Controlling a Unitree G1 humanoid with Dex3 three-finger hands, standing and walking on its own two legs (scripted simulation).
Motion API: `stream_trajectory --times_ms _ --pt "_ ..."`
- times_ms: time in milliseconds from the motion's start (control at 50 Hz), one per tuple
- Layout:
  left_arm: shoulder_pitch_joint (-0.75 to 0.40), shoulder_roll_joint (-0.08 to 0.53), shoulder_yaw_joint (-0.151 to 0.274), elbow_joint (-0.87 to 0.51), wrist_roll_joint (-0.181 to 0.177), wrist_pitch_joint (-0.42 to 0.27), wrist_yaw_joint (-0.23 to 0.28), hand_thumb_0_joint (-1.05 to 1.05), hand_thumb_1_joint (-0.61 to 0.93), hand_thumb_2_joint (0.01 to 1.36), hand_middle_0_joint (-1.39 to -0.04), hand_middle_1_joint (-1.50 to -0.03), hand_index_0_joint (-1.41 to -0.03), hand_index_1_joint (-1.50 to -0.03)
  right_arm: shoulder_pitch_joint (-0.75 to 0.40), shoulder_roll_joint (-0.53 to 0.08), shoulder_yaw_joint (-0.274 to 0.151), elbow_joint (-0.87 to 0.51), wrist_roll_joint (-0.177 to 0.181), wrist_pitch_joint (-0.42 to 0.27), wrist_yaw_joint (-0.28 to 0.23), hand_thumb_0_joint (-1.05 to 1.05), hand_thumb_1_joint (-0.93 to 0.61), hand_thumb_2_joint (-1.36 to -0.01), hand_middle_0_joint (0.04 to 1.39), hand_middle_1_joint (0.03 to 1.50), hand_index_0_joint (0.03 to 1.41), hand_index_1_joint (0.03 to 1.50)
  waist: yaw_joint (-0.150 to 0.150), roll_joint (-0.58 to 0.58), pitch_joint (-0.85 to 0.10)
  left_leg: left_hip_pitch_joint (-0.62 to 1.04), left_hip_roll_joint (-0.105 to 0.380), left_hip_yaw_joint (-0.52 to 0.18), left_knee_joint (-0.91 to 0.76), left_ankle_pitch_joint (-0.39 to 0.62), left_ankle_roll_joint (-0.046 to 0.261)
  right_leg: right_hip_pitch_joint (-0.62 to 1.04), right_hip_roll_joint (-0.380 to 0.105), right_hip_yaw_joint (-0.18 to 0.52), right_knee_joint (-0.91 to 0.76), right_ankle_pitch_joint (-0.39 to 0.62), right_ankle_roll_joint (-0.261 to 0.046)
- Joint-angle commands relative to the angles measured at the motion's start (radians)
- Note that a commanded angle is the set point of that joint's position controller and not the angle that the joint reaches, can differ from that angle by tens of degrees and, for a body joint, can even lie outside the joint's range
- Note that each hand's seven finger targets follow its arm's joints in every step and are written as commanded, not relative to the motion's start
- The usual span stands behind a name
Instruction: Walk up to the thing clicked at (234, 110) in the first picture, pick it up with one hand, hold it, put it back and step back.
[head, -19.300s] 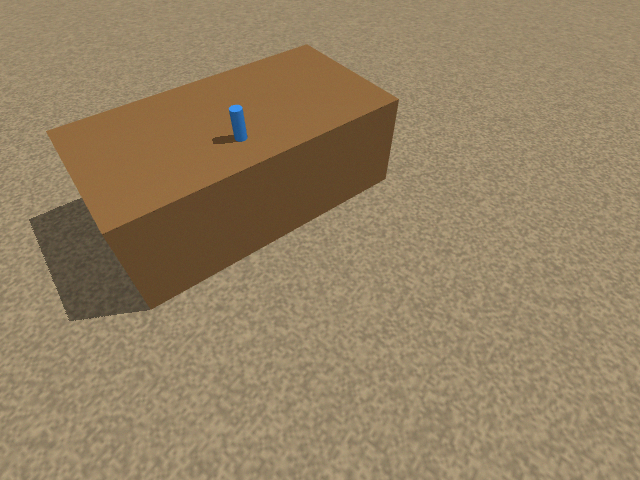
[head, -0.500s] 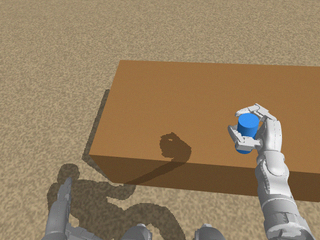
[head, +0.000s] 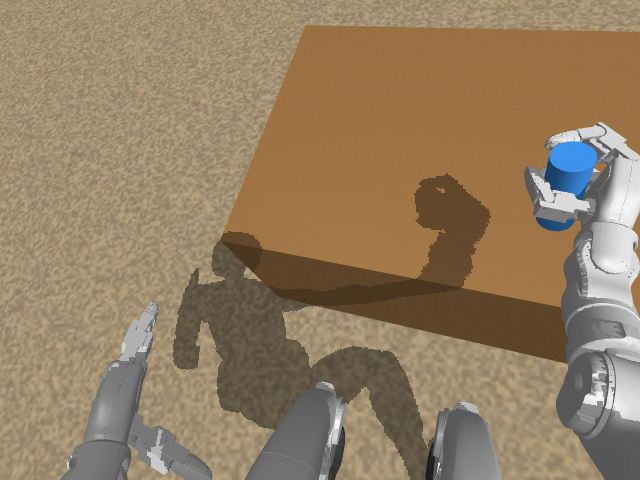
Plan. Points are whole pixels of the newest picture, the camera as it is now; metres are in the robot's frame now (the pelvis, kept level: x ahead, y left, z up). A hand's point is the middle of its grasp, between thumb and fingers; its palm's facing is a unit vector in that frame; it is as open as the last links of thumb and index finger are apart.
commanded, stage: crouch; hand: right
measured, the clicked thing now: (563, 189) +0.49 -0.19 -0.02
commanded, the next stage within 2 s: lower in 0.72 s
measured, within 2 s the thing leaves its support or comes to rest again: neither
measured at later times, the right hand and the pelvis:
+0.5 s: hand (547, 173) +0.53 -0.18 -0.05, palm faces +0.20 +0.98 +0.00, open 6.8 cm; pelvis -0.01 +0.01 -0.04, yaw +1 degrees
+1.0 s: hand (538, 173) +0.55 -0.18 -0.08, palm faces +0.19 +0.98 +0.01, open 6.8 cm; pelvis -0.02 +0.01 -0.06, yaw +3 degrees
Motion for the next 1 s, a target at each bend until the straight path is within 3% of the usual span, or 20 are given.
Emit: stream_trajectory --times_ms 0,20,60,80,120,220,260,360,420,480,540,600,660,700,780,800,820,880,920,980 --pt "0.044 0.208 0.154 -0.215 -0.006 -0.022 0.009 0.000 -0.500 0.041 -0.047 -0.064 -0.061 -0.050 -0.407 -0.252 -0.065 -0.244 -0.011 -0.092 -0.020 0.000 -0.505 -1.249 1.328 1.365 1.339 1.366 -0.008 -0.247 -0.624 0.151 -0.037 0.055 -0.072 0.398 0.052 0.472 0.026 0.033 -0.077 0.467 -0.010" --pt "0.049 0.181 0.128 -0.198 -0.003 -0.013 0.006 0.000 -0.511 0.048 -0.047 -0.063 -0.058 -0.052 -0.397 -0.226 -0.045 -0.184 -0.017 -0.091 -0.023 0.000 -0.516 -1.253 1.334 1.369 1.344 1.369 0.006 -0.252 -0.563 0.111 -0.039 0.060 -0.068 0.367 0.056 0.444 0.026 0.034 -0.077 0.443 -0.009" --pt "0.022 0.186 0.142 -0.209 -0.004 -0.006 0.004 0.000 -0.500 0.047 -0.047 -0.063 -0.059 -0.052 -0.423 -0.189 -0.018 -0.193 -0.024 -0.098 -0.022 0.000 -0.492 -1.258 1.327 1.372 1.340 1.372 0.029 -0.265 -0.542 0.047 -0.042 0.069 -0.053 0.326 0.062 0.450 0.018 0.051 -0.074 0.433 -0.006" --pt "0.035 0.189 0.143 -0.201 -0.002 -0.003 0.003 0.000 -0.502 0.047 -0.047 -0.063 -0.058 -0.051 -0.450 -0.229 -0.034 -0.223 -0.031 -0.104 -0.025 0.000 -0.483 -1.269 1.333 1.384 1.347 1.384 0.020 -0.282 -0.572 0.055 -0.041 0.064 -0.051 0.338 0.061 0.449 0.018 0.048 -0.064 0.434 -0.010" --pt "0.021 0.209 0.156 -0.232 -0.004 0.001 0.004 0.000 -0.504 0.046 -0.047 -0.063 -0.059 -0.051 -0.444 -0.233 -0.030 -0.187 -0.041 -0.101 -0.021 0.000 -0.482 -1.266 1.328 1.379 1.342 1.379 0.043 -0.286 -0.586 0.030 -0.041 0.071 -0.038 0.326 0.062 0.465 0.014 0.057 -0.051 0.436 -0.007" --pt "0.071 0.141 0.065 -0.242 0.000 0.015 -0.011 0.000 -0.504 0.043 -0.044 -0.061 -0.056 -0.048 -0.475 -0.249 -0.037 -0.181 -0.047 -0.087 -0.003 0.000 -0.456 -1.267 1.337 1.389 1.351 1.389 0.042 -0.333 -0.632 0.041 -0.045 0.064 -0.016 0.408 0.054 0.440 0.017 0.047 0.002 0.497 -0.012" --pt "0.096 0.152 0.078 -0.225 -0.003 0.019 -0.015 0.000 -0.508 0.046 -0.043 -0.060 -0.054 -0.048 -0.453 -0.294 -0.059 -0.154 -0.050 -0.076 0.001 0.000 -0.451 -1.272 1.341 1.395 1.356 1.395 0.036 -0.357 -0.619 0.033 -0.044 0.062 0.003 0.423 0.055 0.414 0.020 0.044 0.014 0.514 -0.009" --pt "0.081 0.223 0.153 -0.302 -0.003 0.023 -0.016 0.000 -0.512 0.044 -0.045 -0.059 -0.056 -0.048 -0.472 -0.328 -0.090 -0.145 -0.056 -0.068 -0.001 0.000 -0.485 -1.318 1.381 1.442 1.397 1.442 0.080 -0.329 -0.607 0.014 -0.047 0.064 0.005 0.400 0.053 0.378 0.015 0.050 0.033 0.462 -0.018" --pt "0.034 0.178 0.098 -0.330 -0.009 0.018 -0.021 0.000 -0.518 0.048 -0.044 -0.057 -0.053 -0.048 -0.507 -0.313 -0.080 -0.136 -0.053 -0.065 0.009 0.000 -0.467 -1.322 1.386 1.449 1.404 1.450 0.076 -0.297 -0.593 0.025 -0.046 0.058 0.011 0.376 0.051 0.290 0.019 0.051 0.042 0.383 -0.025" --pt "0.013 0.202 0.117 -0.378 -0.009 0.019 -0.012 0.000 -0.518 0.046 -0.044 -0.057 -0.053 -0.047 -0.560 -0.383 -0.100 -0.184 -0.065 -0.070 0.010 0.000 -0.445 -1.312 1.378 1.442 1.396 1.442 0.087 -0.320 -0.669 0.047 -0.046 0.047 0.013 0.364 0.047 0.297 0.019 0.048 0.055 0.342 -0.028" --pt "0.063 0.189 0.092 -0.332 -0.010 0.026 -0.011 0.000 -0.514 0.043 -0.044 -0.058 -0.055 -0.047 -0.530 -0.379 -0.094 -0.106 -0.070 -0.060 0.018 0.000 -0.446 -1.284 1.346 1.407 1.363 1.407 0.091 -0.333 -0.588 -0.013 -0.050 0.058 0.023 0.310 0.055 0.260 0.022 0.054 0.047 0.299 -0.022" --pt "0.026 0.211 0.109 -0.420 -0.009 0.022 -0.008 0.000 -0.514 0.041 -0.045 -0.057 -0.056 -0.046 -0.577 -0.412 -0.105 -0.116 -0.082 -0.052 0.012 0.000 -0.439 -1.286 1.343 1.408 1.361 1.408 0.107 -0.341 -0.632 0.005 -0.049 0.056 0.027 0.291 0.054 0.257 0.022 0.054 0.050 0.264 -0.022" --pt "0.063 0.203 0.093 -0.404 -0.005 0.024 -0.009 0.000 -0.521 0.044 -0.044 -0.054 -0.052 -0.046 -0.560 -0.409 -0.093 -0.082 -0.083 -0.044 0.015 0.000 -0.420 -1.293 1.345 1.417 1.366 1.417 0.108 -0.363 -0.584 -0.041 -0.054 0.057 0.033 0.279 0.055 0.247 0.015 0.055 0.060 0.263 -0.022" --pt "0.078 0.220 0.122 -0.405 -0.008 0.020 -0.005 0.000 -0.522 0.045 -0.045 -0.054 -0.053 -0.046 -0.604 -0.456 -0.108 -0.118 -0.087 -0.042 0.009 0.000 -0.423 -1.283 1.339 1.407 1.359 1.407 0.121 -0.377 -0.603 -0.038 -0.054 0.054 0.032 0.272 0.055 0.250 0.013 0.056 0.067 0.249 -0.022" --pt "0.053 0.206 0.100 -0.422 -0.005 0.012 -0.007 0.000 -0.521 0.045 -0.044 -0.054 -0.051 -0.046 -0.607 -0.429 -0.088 -0.106 -0.089 -0.034 0.015 0.000 -0.414 -1.296 1.346 1.421 1.368 1.422 0.129 -0.398 -0.592 -0.081 -0.058 0.067 0.054 0.259 0.059 0.258 0.009 0.064 0.073 0.259 -0.018" --pt "0.051 0.217 0.113 -0.428 -0.006 0.012 -0.004 0.000 -0.523 0.046 -0.044 -0.053 -0.051 -0.046 -0.634 -0.481 -0.118 -0.146 -0.087 -0.039 0.009 0.000 -0.424 -1.286 1.341 1.410 1.362 1.411 0.120 -0.401 -0.624 -0.066 -0.057 0.061 0.052 0.274 0.057 0.266 0.009 0.062 0.085 0.271 -0.020" --pt "0.041 0.216 0.107 -0.431 -0.005 0.010 -0.004 0.000 -0.527 0.050 -0.044 -0.050 -0.047 -0.046 -0.645 -0.462 -0.095 -0.148 -0.090 -0.035 0.011 0.000 -0.449 -1.314 1.360 1.437 1.382 1.437 0.119 -0.420 -0.660 -0.065 -0.059 0.062 0.060 0.293 0.057 0.287 0.007 0.062 0.093 0.298 -0.019" --pt "0.051 0.206 0.095 -0.430 -0.006 0.007 -0.007 0.000 -0.546 0.060 -0.044 -0.046 -0.040 -0.050 -0.559 -0.405 -0.082 -0.014 -0.085 -0.027 0.015 0.000 -0.473 -1.331 1.378 1.454 1.400 1.455 0.144 -0.370 -0.552 -0.105 -0.063 0.080 0.076 0.270 0.060 0.211 0.007 0.074 0.093 0.277 -0.018" --pt "0.043 0.206 0.086 -0.469 -0.006 0.005 -0.006 0.000 -0.550 0.058 -0.044 -0.045 -0.040 -0.049 -0.596 -0.460 -0.109 -0.041 -0.100 -0.036 0.007 0.000 -0.486 -1.339 1.391 1.465 1.414 1.465 0.145 -0.361 -0.589 -0.093 -0.064 0.076 0.089 0.292 0.057 0.188 0.007 0.074 0.116 0.281 -0.022" --pt "0.070 0.222 0.098 -0.459 0.001 0.011 -0.009 0.000 -0.543 0.053 -0.046 -0.047 -0.044 -0.049 -0.598 -0.469 -0.111 -0.017 -0.103 -0.045 0.007 0.000 -0.475 -1.364 1.398 1.487 1.424 1.487 0.155 -0.392 -0.574 -0.140 -0.068 0.079 0.113 0.273 0.062 0.181 0.007 0.075 0.129 0.280 -0.019"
